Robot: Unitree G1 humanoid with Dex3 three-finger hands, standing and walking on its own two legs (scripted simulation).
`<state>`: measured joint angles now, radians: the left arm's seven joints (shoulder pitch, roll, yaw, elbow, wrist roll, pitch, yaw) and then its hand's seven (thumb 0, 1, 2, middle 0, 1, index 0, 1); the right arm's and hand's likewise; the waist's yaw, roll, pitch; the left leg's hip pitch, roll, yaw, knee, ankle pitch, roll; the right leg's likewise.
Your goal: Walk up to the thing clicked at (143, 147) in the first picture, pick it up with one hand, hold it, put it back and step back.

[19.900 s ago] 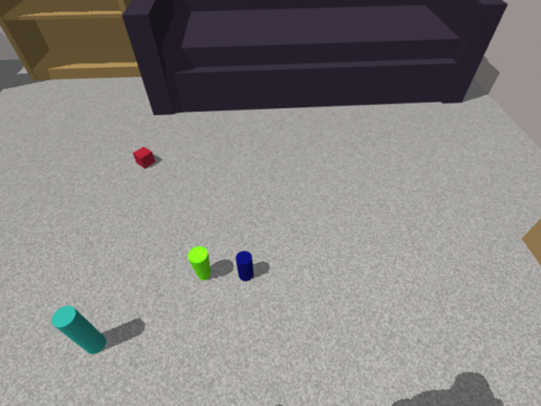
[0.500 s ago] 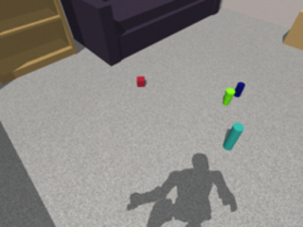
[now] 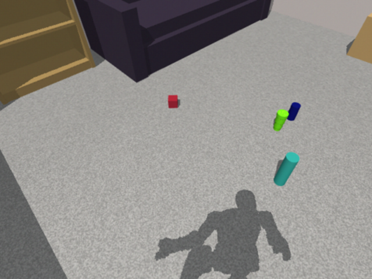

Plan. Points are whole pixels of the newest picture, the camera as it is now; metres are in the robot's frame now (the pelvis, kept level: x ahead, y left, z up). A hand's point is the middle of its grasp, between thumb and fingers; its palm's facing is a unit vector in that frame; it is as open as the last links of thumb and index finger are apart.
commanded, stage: stand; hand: left
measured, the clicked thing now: (173, 101) +1.53 +0.13 -0.75
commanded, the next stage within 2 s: walk up in 0.72 s
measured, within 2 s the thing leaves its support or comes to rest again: neither
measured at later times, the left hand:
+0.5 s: hand out of the picture +0.07 +0.25 -0.16, palm faces -0.05 -0.94 -0.35, open 7.4 cm
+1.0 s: hand out of the picture +0.14 +0.25 -0.14, palm faces -0.09 -0.90 -0.43, open 7.4 cm
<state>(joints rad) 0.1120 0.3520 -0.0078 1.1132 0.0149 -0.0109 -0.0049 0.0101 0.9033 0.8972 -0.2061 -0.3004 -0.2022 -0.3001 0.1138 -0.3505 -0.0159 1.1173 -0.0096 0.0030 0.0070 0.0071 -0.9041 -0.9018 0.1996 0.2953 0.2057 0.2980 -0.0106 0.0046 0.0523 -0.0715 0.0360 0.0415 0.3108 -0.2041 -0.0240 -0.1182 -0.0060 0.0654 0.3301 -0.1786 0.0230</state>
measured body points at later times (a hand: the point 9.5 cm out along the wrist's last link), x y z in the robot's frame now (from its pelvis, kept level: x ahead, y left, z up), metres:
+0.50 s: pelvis +0.00 +0.00 +0.00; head +0.01 +0.00 +0.45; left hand +0.07 +0.30 -0.13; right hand +0.06 -0.30 -0.14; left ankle -0.02 +0.13 -0.75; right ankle +0.00 -0.14 -0.75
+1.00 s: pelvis +0.05 -0.05 -0.02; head +0.05 -0.07 +0.43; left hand +0.15 +0.29 -0.11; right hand +0.06 -0.39 -0.15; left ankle -0.02 +0.12 -0.74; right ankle +0.10 -0.17 -0.75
